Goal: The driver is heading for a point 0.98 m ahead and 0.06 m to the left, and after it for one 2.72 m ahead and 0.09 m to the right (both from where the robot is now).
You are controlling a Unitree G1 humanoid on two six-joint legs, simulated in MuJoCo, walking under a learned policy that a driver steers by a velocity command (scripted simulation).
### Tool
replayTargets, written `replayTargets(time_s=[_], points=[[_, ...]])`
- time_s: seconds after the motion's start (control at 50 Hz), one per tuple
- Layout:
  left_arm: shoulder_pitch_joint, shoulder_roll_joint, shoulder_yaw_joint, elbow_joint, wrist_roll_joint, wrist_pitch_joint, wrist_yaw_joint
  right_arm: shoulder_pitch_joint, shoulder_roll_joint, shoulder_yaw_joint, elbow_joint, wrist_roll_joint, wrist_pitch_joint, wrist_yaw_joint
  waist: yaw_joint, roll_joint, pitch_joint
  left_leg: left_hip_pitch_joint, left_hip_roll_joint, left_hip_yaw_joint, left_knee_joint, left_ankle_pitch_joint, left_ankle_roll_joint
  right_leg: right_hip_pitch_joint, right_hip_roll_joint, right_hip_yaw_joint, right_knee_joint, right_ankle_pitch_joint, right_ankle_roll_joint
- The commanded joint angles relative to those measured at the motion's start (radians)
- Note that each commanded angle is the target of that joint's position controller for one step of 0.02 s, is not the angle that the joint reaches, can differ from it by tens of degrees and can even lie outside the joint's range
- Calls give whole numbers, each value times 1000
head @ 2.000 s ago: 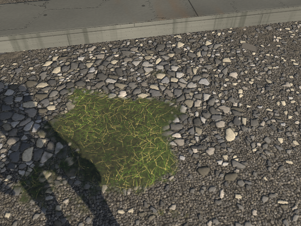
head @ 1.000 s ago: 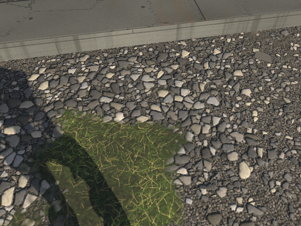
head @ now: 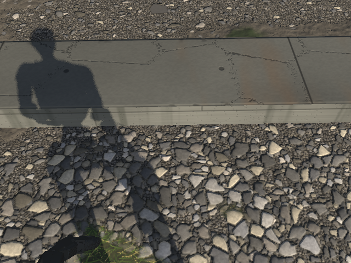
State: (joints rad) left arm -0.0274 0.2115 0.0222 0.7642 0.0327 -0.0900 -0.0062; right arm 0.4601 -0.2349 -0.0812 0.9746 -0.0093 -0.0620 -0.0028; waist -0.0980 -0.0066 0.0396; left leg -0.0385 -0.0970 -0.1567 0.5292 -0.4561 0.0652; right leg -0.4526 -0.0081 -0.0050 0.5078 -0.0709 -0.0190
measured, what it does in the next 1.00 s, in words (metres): walks ahead: left foot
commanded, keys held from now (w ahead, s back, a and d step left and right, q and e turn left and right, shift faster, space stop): w+q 0.28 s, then w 0.26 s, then w+e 0.46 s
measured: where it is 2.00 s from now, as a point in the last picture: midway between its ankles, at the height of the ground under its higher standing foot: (154, 137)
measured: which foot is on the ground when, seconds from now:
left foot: up 0.00-0.48, down 0.50-1.00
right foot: down 0.00-0.52, up 0.54-1.00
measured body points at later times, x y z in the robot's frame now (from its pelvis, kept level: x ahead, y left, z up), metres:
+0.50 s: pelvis +0.25 +0.02 +0.00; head +0.28 +0.04 +0.45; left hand +0.13 +0.25 -0.14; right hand +0.52 -0.12 -0.09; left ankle +0.33 +0.13 -0.72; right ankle +0.11 -0.11 -0.72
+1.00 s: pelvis +0.49 +0.09 +0.01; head +0.52 +0.09 +0.45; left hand +0.63 +0.33 -0.11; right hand +0.49 -0.17 -0.14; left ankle +0.33 +0.13 -0.72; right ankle +0.65 +0.01 -0.70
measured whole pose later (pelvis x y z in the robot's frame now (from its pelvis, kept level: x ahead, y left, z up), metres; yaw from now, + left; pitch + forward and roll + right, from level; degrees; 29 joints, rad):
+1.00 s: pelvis +0.49 +0.09 +0.01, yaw +4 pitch +1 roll +1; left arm 0.09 0.22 0.04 0.82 0.03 -0.02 -0.06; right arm 0.39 -0.21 -0.03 0.98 -0.02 -0.10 -0.02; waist -0.04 -0.02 0.05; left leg 0.14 -0.05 0.25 0.21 -0.37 0.04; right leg -0.58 -0.04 -0.11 0.64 -0.07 -0.10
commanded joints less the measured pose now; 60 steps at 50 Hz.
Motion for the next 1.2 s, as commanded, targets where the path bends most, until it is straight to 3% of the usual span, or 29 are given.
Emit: replayTargets(time_s=[0.02,0.04,0.06,0.1,0.14,0.2,0.32,0.42,0.46,0.5,0.52,0.54,0.56,0.58,0.6,0.64,0.66,0.72,0.78,0.86,0.94,1.0,1.04,1.06,1.08,1.1,1.12,1.16,1.2], points=[[379,320,91,22,29,-1,23,67,-45,-7,-139,35,-15,1,142,-332,-363,-556,-24,76,629,-125,29,731,-465,741,-245,-302,-173],[303,210,72,3,16,11,19,42,-104,-15,-105,4,4,-5,112,-154,-227,-612,68,56,725,-36,39,601,-428,672,-244,-430,-172],[241,127,52,-8,5,11,16,-29,-98,-14,-110,-8,8,6,111,-45,-105,-606,102,62,703,60,33,465,-367,502,-264,-385,-150],[235,95,40,8,3,2,17,-87,-76,-14,-127,-23,21,25,94,-76,-38,-564,149,78,639,131,14,346,-286,275,-302,-157,-113],[274,98,41,32,-7,-15,15,-100,-65,-11,-141,-28,44,41,82,-104,-41,-552,155,97,638,165,0,328,-259,166,-314,16,-107],[322,114,48,51,-18,-32,11,-186,-60,-6,-181,-28,58,55,82,-83,-39,-637,170,108,620,241,-13,367,-264,66,-332,150,-122],[391,119,48,85,-12,-28,9,-394,-32,22,-258,-26,51,78,119,-74,22,-629,163,169,308,431,-22,370,-225,-99,-358,208,-115],[482,157,53,138,-13,-9,14,-492,-38,34,-292,-36,42,73,145,-79,53,-536,121,245,92,336,30,482,-267,-138,-326,346,-117],[495,179,54,159,-13,5,17,-456,-52,29,-281,-43,35,62,118,-97,19,-443,71,275,45,242,66,538,-275,-159,-210,625,-113],[490,184,49,167,-21,21,18,-226,-82,11,-201,-55,15,47,13,-70,-119,-131,17,280,-73,287,111,487,-244,-209,92,701,-88],[475,152,37,136,-27,21,17,-61,-148,-9,-159,-72,6,33,-53,-5,-238,150,173,101,-72,235,155,277,-213,-210,347,396,-69],[543,43,13,85,-47,17,-4,-11,-256,-32,-150,-65,7,19,-7,248,-352,446,501,-407,-138,255,290,-129,-27,-199,713,-434,-19],[448,153,46,88,-34,22,5,-11,-253,-36,-159,-28,16,9,-33,88,-334,379,510,-460,-202,345,277,-204,-17,-15,819,-453,-30],[378,137,46,69,-43,17,2,-91,-214,-25,-151,-19,13,4,0,60,-193,252,464,-266,-213,444,242,-236,-54,30,803,-355,-45],[378,114,39,79,-46,11,-1,-145,-150,-7,-148,-20,4,7,40,33,-110,115,417,-155,-249,522,196,-194,-77,41,728,-296,-49],[439,93,41,118,-16,39,-6,-214,-77,15,-143,-12,-13,6,108,65,-50,-43,345,-4,-318,522,122,-87,-100,45,636,-247,-39],[457,81,42,131,-9,53,-12,-210,-64,20,-138,-12,-23,6,116,76,-46,-80,333,27,-343,521,112,-53,-94,43,625,-231,-34],[401,67,47,117,-7,72,-29,-164,-93,14,-107,-6,-48,3,126,71,-5,-87,321,109,-400,536,100,-121,-94,42,591,-135,-25],[296,68,48,89,-10,76,-34,-124,-88,16,-88,-9,-54,1,106,67,36,-54,313,178,-424,548,88,-223,-95,42,515,-25,-15],[159,50,34,41,-9,66,-46,-98,-91,22,-68,-7,-54,-6,82,68,64,-20,298,275,-420,619,69,-216,-77,-21,309,90,-17],[53,51,22,-11,-2,61,-58,-32,-114,20,-31,-9,-48,-20,53,63,81,101,332,331,-371,777,57,-199,-50,-98,153,56,-59],[102,73,31,-10,1,63,-52,-45,-148,15,-24,-14,-35,-31,92,98,20,178,350,378,-201,1194,39,-84,30,-159,115,-79,-120],[251,107,49,28,4,57,-42,-63,-178,8,-31,-20,-17,-34,159,111,-74,172,356,391,66,1325,42,82,97,-169,81,-179,-173],[390,139,68,70,14,48,-33,-80,-185,6,-42,-14,-10,-31,229,75,-149,67,337,402,293,1173,26,284,102,-127,-9,-147,-209],[503,249,104,89,26,49,-16,-79,-139,19,-87,1,-17,-22,264,-53,-249,-222,268,417,639,758,-12,561,-113,172,-43,-232,-298],[441,323,123,74,1,58,-14,-87,-94,21,-147,5,-29,-4,188,-232,-305,-592,33,282,951,-73,-54,745,-335,714,-176,-110,-443],[425,301,118,75,-24,65,-13,-191,-130,20,-166,-13,-40,3,207,-51,-240,-688,109,107,950,12,-40,693,-311,635,-214,-103,-413],[327,198,91,73,-26,63,-5,-197,-114,26,-170,-2,-54,6,124,55,-44,-641,188,116,761,140,-42,434,-246,429,-263,35,-323],[282,157,74,68,-37,48,1,-169,-103,29,-164,-37,-18,6,74,33,-26,-532,211,116,652,153,-72,313,-163,306,-286,167,-282]])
